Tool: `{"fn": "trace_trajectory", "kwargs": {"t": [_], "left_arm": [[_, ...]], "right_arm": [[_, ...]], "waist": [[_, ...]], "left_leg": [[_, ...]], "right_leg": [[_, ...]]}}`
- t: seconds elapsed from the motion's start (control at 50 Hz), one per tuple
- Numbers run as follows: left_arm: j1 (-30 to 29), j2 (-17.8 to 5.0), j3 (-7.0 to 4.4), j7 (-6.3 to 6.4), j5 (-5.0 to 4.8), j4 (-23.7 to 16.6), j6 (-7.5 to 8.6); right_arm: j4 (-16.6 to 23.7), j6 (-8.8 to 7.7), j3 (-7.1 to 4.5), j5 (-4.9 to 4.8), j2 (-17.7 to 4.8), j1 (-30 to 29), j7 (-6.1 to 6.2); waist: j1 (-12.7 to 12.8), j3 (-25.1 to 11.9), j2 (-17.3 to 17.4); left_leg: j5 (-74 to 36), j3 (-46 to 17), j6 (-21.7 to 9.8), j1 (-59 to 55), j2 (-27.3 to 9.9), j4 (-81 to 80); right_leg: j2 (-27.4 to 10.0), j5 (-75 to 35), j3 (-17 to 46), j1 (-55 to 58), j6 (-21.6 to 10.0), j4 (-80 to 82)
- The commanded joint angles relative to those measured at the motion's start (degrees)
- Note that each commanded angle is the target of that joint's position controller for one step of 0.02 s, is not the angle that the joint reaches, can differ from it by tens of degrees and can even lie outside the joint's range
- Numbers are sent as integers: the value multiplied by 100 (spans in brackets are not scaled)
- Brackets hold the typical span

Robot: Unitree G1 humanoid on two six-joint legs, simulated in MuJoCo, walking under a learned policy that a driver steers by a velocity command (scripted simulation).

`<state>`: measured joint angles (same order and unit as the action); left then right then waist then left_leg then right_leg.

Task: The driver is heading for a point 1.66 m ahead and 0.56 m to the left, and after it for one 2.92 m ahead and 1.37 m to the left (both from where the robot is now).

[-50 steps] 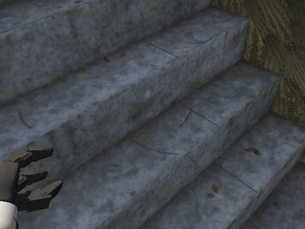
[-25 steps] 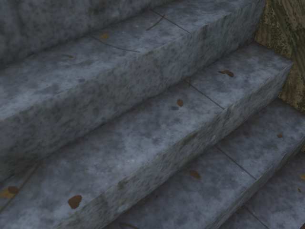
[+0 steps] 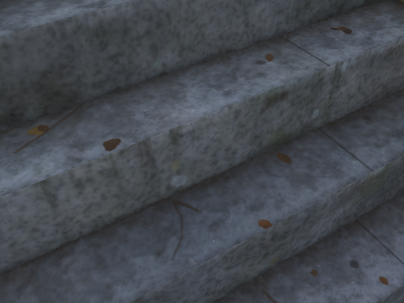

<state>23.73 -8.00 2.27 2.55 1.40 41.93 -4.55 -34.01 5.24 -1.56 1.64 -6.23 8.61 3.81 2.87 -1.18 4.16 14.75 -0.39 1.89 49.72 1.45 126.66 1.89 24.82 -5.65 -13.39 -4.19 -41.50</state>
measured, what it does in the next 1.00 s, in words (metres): steps on the spot: left foot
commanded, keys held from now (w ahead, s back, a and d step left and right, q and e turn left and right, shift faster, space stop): no key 0.02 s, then w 0.02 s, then no key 0.96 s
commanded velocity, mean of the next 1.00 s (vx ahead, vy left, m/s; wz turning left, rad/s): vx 0.01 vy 0.00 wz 0.00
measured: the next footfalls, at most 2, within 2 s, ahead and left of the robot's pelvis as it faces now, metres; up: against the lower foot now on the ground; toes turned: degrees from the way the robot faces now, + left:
left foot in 0.18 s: -0.02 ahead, +0.09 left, +0.00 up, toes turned -2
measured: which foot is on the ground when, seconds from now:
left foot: up 0.00-0.16, down 0.18-1.00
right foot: down 0.00-1.00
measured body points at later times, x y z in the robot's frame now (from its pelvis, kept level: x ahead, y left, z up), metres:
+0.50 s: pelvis -0.07 -0.01 +0.03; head -0.06 +0.00 +0.48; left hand -0.02 +0.22 -0.12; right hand -0.01 -0.24 -0.11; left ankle -0.06 +0.09 -0.71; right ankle -0.03 -0.08 -0.71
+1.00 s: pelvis -0.06 +0.00 +0.03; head -0.06 +0.01 +0.48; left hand -0.04 +0.22 -0.13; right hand -0.07 -0.21 -0.12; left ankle -0.06 +0.09 -0.71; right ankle -0.03 -0.08 -0.71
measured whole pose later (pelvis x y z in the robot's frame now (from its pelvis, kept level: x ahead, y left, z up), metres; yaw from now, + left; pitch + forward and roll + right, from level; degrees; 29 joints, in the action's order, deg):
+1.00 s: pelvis -0.06 +0.00 +0.03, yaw -3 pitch -2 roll -1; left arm 16.9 -8.8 1.0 0.9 1.0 60.6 0.1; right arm -57.2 -1.7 1.9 0.7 -7.7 20.6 2.7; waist 1.2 1.1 -0.2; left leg 13.6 2.0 -2.8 9.2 1.3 24.2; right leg 4.1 7.0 -2.5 -11.0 -3.8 -19.3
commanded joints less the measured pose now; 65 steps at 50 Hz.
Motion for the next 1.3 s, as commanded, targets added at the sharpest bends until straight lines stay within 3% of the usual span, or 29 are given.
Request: {"fn": "trace_trajectory", "kwargs": {"t": [0.02,0.04,0.08,0.12,0.14,0.16,0.18,0.2,0.22,0.24,0.28,0.32,0.4,0.42,0.8,1.16,1.22,1.3], "left_arm": [[-893,-972,-176,362,-48,-838,421],[-728,-994,-207,355,-30,-722,467],[-432,-754,-237,353,51,-594,420],[-76,-622,-272,266,88,-351,276],[74,-656,-305,224,33,-193,232],[202,-732,-348,202,-27,-55,245],[301,-676,-385,117,-36,-5,303],[32,-641,-382,-5,-117,-177,398],[-569,-646,-366,-109,-70,-138,444],[-773,-474,-319,-190,1,-128,468],[-898,-604,-369,-225,57,-16,515],[-784,-625,-368,-212,45,146,529],[-693,-597,-359,-177,-2,399,491],[-700,-568,-327,-198,-1,477,492],[-384,-545,-257,-174,-30,1484,498],[-400,-453,-111,-139,-55,2007,504],[-502,-468,-94,-127,-95,1994,503],[-597,-485,-103,-140,-58,1893,579]], "right_arm": [[570,-4,-212,70,-658,-761,-283],[443,25,-181,30,-675,-706,-279],[227,37,-85,-83,-447,-559,-278],[-89,-5,-69,-185,-454,-133,-189],[-337,-97,-70,-202,-382,393,-153],[-518,-258,-55,-161,-430,812,-112],[-652,-456,-14,-101,-435,1019,-110],[-516,-559,4,-29,-664,900,-112],[-543,-615,64,-11,-427,663,-146],[-565,-687,69,23,-475,484,-149],[-666,-750,-32,-27,-803,688,-107],[-728,-739,-27,-65,-773,880,-78],[-891,-674,-59,-52,-831,1257,-50],[-919,-640,-12,-72,-795,1181,-64],[-1879,-707,192,-94,-644,1417,-93],[-2451,-749,329,-101,-523,1571,-108],[-2466,-735,315,-89,-597,1489,-112],[-2427,-746,196,-81,-787,1459,-123]], "waist": [[-348,831,-536],[-264,645,-753],[68,643,-1559],[333,808,-1743],[289,906,-1475],[81,1046,-715],[121,906,-65],[189,882,585],[-19,753,525],[59,417,402],[-37,36,106],[-58,182,-50],[-180,379,-390],[-216,378,-494],[-130,544,-323],[-168,558,-340],[-189,593,-200],[-246,747,14]], "left_leg": [[-729,-278,24,-583,-218,-3056],[-438,-162,-29,-857,-248,-4701],[1065,137,-88,-1642,-120,-7157],[2424,346,-298,-2775,29,-8957],[1816,418,-538,-3509,61,-9819],[454,214,-734,-4148,-28,-11136],[-99,-781,-796,-4700,-570,-11381],[-979,-1818,-1120,-4248,-1480,-11002],[-1344,-1584,-1256,-3423,-1562,-10986],[-1182,-1233,-1008,-3282,-1262,-10901],[-60,-835,-676,-3300,-824,-10859],[406,-691,-603,-3267,-687,-10837],[623,-632,-676,-3387,-681,-10697],[587,-635,-715,-3403,-744,-10689],[336,-591,-688,-3247,-761,-10883],[-107,-600,-690,-3501,-829,-10946],[901,-748,-708,-3514,-767,-11295],[1822,-1045,-945,-3575,-868,-11520]], "right_leg": [[-1635,-341,2440,-630,-669,2303],[-1418,339,2257,-169,-515,2385],[-1375,798,2215,352,-427,2787],[-1542,364,2295,261,-569,2974],[-1561,-98,2228,-109,-618,2902],[-1399,-306,2022,-400,-375,2679],[-965,-486,1592,-721,-62,2178],[-525,-718,1121,-903,246,2318],[-636,-1314,1045,121,259,2097],[-577,-1674,1047,770,214,2155],[-525,-1940,1036,1216,128,2187],[-579,-1740,1100,1021,86,2353],[-561,-1102,1203,475,77,2563],[-547,-1189,1215,418,75,2561],[-626,-1415,1281,514,44,2607],[-649,-1815,1204,503,76,2514],[-521,-1191,1144,399,60,2622],[-266,-718,848,-54,-11,2164]]}}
